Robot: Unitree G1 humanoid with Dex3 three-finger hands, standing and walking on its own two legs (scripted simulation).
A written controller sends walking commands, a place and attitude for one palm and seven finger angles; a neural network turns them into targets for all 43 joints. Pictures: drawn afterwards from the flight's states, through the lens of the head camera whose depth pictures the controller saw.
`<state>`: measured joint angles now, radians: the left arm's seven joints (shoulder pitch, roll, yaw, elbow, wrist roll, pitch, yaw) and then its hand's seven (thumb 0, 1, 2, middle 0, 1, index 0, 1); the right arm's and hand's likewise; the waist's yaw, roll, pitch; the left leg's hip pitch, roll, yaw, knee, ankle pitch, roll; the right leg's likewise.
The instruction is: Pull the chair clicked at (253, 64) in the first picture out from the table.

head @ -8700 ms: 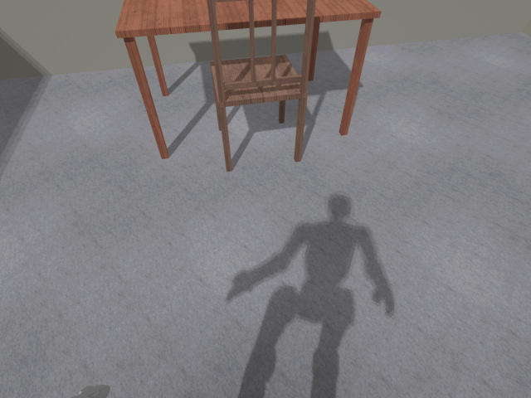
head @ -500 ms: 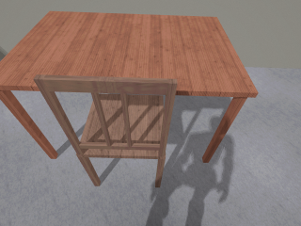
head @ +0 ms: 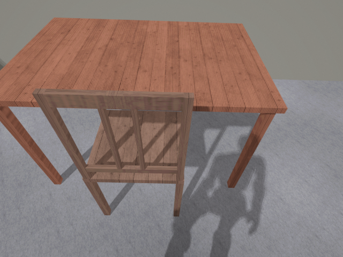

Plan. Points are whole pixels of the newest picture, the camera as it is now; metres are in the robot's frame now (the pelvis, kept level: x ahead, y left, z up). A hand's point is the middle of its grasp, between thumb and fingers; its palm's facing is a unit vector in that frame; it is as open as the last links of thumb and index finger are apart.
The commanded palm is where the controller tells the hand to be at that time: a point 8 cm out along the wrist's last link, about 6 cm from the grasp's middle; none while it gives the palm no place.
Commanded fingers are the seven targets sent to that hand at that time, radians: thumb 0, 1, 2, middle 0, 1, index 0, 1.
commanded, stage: look again from close up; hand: left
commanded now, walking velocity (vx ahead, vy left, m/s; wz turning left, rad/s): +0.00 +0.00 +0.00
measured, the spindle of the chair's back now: (112, 141) +0.48 +0.23 -0.09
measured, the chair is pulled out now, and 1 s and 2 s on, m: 0.00 0.00 0.00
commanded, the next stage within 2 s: raise the hand toward the chair's back in 0.16 s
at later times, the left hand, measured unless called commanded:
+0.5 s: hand (105, 224) +0.19 +0.16 -0.02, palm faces +0.19 -0.98 -0.05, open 7.9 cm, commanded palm +0.10 +0.21 -0.07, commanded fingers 0.00 0.60 0.77 -0.17 -0.25 -0.17 -0.25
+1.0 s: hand (111, 243) +0.17 +0.15 -0.07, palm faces -0.01 -1.00 -0.02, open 12.1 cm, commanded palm +0.13 +0.22 -0.06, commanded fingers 0.00 0.01 0.52 -0.11 -0.16 -0.11 -0.16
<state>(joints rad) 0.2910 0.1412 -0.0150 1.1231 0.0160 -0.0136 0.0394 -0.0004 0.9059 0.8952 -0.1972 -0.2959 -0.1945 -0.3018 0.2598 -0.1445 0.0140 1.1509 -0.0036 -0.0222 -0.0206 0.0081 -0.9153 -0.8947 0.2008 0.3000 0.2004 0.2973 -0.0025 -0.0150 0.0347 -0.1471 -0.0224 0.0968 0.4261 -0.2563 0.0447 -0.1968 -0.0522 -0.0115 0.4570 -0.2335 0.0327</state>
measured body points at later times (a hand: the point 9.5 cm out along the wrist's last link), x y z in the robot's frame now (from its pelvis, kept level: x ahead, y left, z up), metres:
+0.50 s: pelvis -0.02 -0.02 -0.03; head -0.01 -0.02 +0.42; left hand +0.18 +0.22 -0.01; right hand +0.11 -0.28 -0.12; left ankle -0.01 +0.09 -0.74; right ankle +0.01 -0.14 -0.74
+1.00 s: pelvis -0.04 -0.05 -0.11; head +0.04 -0.04 +0.33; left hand +0.16 +0.21 -0.06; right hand +0.18 -0.24 -0.20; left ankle -0.01 +0.09 -0.74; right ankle +0.01 -0.14 -0.74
